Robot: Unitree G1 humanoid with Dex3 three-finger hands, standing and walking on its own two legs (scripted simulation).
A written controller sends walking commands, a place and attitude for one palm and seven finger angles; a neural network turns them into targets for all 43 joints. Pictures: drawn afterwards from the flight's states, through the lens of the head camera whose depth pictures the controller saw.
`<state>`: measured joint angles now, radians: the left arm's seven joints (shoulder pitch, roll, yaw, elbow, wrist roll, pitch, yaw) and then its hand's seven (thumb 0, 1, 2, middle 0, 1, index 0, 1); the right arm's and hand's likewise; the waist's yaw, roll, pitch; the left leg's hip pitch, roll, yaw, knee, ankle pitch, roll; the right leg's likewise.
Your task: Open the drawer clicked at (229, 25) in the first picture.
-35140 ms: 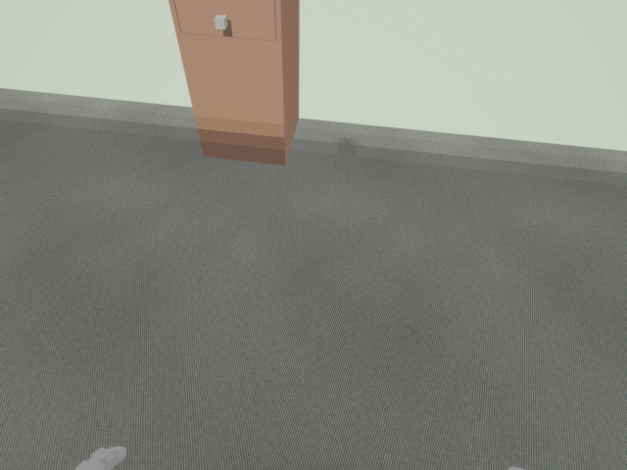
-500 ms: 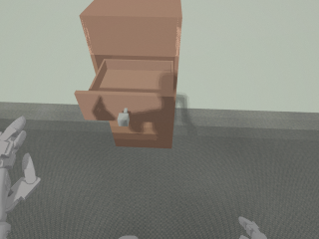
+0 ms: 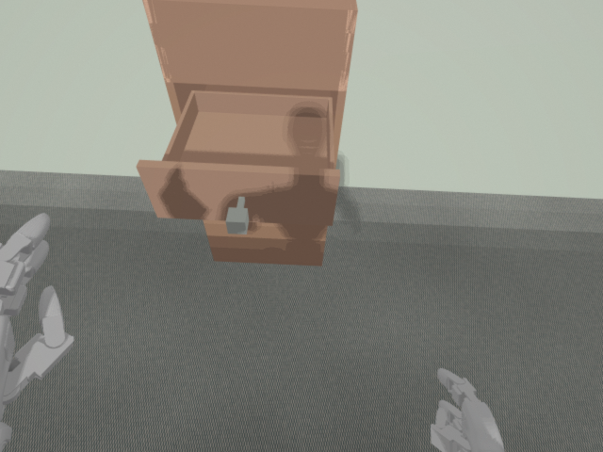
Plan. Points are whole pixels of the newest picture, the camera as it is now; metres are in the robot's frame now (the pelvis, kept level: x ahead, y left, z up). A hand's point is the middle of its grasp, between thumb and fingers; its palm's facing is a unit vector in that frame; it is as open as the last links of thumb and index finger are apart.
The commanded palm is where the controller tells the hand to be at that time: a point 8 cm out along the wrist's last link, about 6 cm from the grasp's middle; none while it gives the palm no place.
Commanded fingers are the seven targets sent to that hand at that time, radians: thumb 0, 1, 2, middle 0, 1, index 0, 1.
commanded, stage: stop stepping back and stand still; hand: left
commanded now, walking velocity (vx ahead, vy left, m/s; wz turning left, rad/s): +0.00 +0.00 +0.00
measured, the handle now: (239, 213) +0.54 +0.16 -0.08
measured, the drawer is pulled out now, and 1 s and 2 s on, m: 0.30 0.30 0.30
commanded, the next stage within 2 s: let the arm hang, fingers relaxed in 0.54 s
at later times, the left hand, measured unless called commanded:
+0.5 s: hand (34, 343) +0.18 +0.25 +0.15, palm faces +0.32 -0.84 -0.45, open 7.4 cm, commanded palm +0.12 +0.30 +0.17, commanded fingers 0.00 0.90 0.90 -0.20 -0.30 -0.20 -0.30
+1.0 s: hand out of the picture +0.00 +0.18 -0.18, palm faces +0.00 -0.99 -0.17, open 7.1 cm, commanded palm none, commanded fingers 0.00 0.90 0.90 -0.20 -0.30 -0.20 -0.30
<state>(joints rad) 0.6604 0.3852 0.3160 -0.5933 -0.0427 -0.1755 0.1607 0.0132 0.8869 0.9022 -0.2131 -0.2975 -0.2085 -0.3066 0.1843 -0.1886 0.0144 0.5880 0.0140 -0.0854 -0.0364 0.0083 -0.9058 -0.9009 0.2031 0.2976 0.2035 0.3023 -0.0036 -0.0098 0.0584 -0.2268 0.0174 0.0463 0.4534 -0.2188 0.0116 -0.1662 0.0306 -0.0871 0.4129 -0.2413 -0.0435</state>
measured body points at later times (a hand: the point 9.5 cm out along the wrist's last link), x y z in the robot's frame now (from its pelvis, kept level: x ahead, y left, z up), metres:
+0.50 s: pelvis -0.01 +0.02 +0.00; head +0.02 +0.04 +0.45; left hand +0.16 +0.30 +0.18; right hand +0.16 -0.21 -0.08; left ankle +0.01 +0.11 -0.74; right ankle -0.01 -0.09 -0.74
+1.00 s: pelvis -0.03 +0.00 +0.00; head +0.01 +0.02 +0.44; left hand +0.00 +0.23 -0.16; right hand +0.01 -0.25 -0.14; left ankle +0.01 +0.11 -0.74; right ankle -0.01 -0.09 -0.74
